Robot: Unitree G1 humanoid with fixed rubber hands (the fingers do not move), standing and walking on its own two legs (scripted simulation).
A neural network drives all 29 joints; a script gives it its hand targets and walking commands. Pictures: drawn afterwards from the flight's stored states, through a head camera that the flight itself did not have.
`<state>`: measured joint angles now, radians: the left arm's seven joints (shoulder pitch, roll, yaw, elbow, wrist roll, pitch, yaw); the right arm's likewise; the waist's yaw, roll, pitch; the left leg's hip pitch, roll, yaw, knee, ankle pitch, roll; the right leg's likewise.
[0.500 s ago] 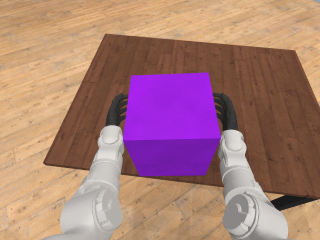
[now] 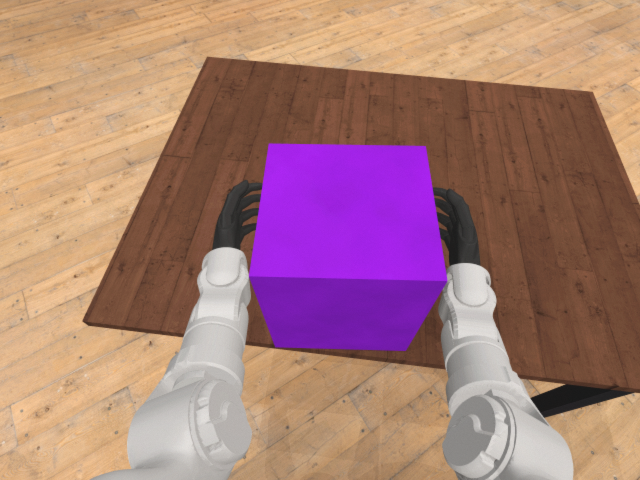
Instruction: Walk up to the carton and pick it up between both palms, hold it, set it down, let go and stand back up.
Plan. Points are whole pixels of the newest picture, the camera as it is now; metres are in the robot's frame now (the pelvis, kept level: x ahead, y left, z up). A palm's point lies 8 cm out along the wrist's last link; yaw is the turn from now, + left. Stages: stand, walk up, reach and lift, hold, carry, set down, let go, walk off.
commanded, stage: set down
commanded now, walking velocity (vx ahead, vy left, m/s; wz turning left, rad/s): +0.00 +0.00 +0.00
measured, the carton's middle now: (343, 256) +0.42 -0.02 -0.03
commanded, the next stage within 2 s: none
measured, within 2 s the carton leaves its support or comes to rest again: neither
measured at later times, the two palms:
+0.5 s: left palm (234, 238) +0.42 +0.13 +0.02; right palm (463, 253) +0.40 -0.17 +0.03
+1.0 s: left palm (198, 242) +0.43 +0.19 +0.00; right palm (486, 243) +0.42 -0.21 +0.01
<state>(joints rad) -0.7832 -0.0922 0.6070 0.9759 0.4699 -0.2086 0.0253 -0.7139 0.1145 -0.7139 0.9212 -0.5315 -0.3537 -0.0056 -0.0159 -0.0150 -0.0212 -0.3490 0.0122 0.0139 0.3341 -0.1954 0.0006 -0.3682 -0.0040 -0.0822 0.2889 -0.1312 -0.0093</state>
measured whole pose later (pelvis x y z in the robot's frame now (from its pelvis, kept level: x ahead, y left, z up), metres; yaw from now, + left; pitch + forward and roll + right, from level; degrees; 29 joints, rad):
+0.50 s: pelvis -0.01 +0.00 +0.00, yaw -2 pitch +14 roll +0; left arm -0.83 -0.02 0.53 1.11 0.39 -0.26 0.08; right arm -0.77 0.04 -0.60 1.06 -0.39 -0.34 -0.02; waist -0.01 -0.03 -0.06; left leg -0.42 0.02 0.05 0.39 -0.22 0.00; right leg -0.46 0.00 -0.05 0.35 -0.14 -0.01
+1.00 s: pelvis -0.04 -0.01 -0.05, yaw -1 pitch +29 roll -1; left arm -1.13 0.26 -0.15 1.64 -0.36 -0.44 0.05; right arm -1.09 -0.29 0.07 1.54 0.36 -0.37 0.00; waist 0.00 0.00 -0.28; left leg -0.96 0.04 0.01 0.79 -0.33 -0.01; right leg -0.98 0.00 -0.08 0.72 -0.25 -0.03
